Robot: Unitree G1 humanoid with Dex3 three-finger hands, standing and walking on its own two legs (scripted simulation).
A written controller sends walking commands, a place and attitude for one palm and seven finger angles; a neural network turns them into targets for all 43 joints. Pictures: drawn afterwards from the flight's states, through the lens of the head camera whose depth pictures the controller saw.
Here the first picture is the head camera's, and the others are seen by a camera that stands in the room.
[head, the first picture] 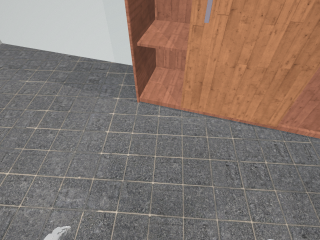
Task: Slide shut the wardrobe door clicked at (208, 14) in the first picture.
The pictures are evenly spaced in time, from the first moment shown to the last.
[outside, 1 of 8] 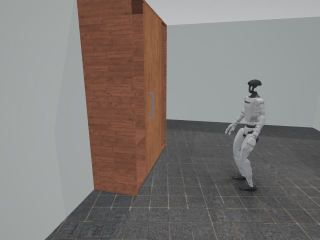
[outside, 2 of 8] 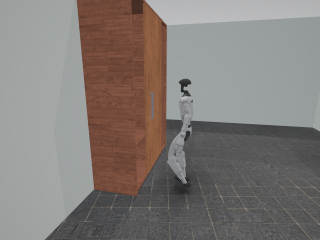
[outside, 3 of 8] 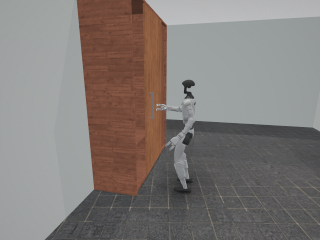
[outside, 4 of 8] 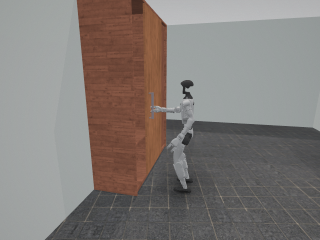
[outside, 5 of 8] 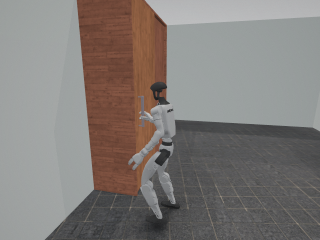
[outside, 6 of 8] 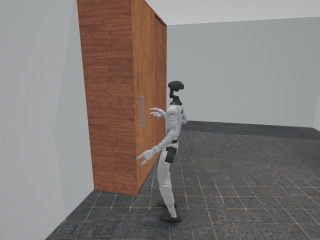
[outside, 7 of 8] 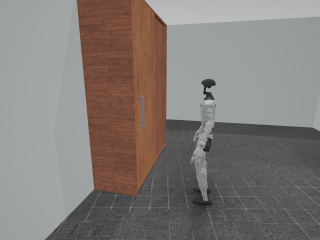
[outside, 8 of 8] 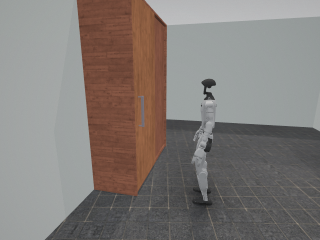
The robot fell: no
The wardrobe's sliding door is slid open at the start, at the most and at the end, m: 0.39 0.39 0.00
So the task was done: yes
